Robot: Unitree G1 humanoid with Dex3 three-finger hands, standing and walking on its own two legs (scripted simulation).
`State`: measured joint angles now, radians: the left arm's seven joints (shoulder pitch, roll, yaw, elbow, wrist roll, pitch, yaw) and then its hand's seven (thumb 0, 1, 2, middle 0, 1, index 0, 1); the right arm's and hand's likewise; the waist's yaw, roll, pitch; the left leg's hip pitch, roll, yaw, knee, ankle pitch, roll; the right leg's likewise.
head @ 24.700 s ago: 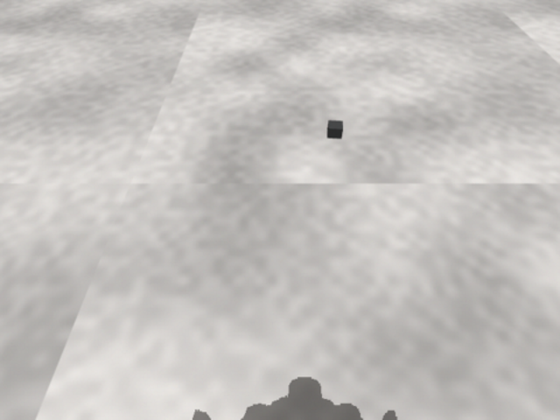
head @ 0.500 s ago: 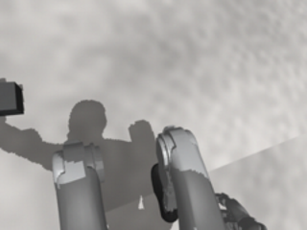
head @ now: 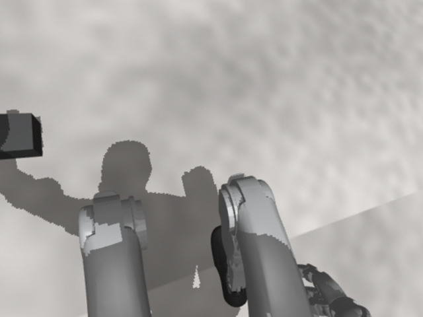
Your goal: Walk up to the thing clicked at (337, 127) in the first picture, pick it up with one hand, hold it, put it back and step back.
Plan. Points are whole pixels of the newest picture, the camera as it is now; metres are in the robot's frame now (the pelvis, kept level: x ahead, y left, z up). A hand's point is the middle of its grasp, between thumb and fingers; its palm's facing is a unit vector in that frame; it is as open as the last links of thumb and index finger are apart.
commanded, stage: rise first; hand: left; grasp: from above
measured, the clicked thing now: (15, 136) +0.46 +0.36 -0.28
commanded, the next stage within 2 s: approach in 0.20 s
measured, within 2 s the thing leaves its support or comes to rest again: neither
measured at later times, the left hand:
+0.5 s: hand out of the picture +0.42 +0.39 -0.16, palm faces -0.45 -0.06 -0.89, open 11.6 cm
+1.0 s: hand out of the picture +0.43 +0.37 -0.16, palm faces -0.47 -0.08 -0.88, open 11.8 cm
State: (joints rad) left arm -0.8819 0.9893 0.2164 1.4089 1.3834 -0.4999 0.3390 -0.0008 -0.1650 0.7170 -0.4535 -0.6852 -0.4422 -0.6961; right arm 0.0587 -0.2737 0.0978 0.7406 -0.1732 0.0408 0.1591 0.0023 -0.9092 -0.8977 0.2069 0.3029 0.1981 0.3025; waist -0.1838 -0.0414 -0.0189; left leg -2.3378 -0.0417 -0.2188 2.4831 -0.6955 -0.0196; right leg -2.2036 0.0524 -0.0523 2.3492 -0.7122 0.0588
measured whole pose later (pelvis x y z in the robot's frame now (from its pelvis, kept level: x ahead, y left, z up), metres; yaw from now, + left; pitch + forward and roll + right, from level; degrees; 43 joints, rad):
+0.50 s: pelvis +0.00 +0.00 +0.00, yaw +0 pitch +31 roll -13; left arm -0.94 0.99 0.16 1.43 1.39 -0.47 0.35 0.00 -0.14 0.69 -0.44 -0.70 -0.45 -0.70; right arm 0.09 -0.27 0.10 0.75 -0.18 0.02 0.16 0.00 -0.90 -0.89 0.21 0.30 0.20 0.30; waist -0.20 -0.05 -0.01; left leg -2.35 -0.04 -0.22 2.49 -0.69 -0.02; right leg -2.22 0.05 -0.05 2.36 -0.71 0.06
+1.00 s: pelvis +0.00 +0.00 +0.00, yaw +0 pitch +32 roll -12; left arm -0.93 0.96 0.18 1.44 1.32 -0.36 0.33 0.00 -0.16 0.70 -0.42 -0.70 -0.43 -0.68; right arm 0.15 -0.29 0.13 0.70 -0.15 0.00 0.14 0.00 -0.90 -0.89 0.21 0.30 0.20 0.30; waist -0.26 -0.02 0.01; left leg -2.35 -0.04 -0.21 2.45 -0.67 -0.03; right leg -2.23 0.05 -0.05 2.33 -0.69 0.07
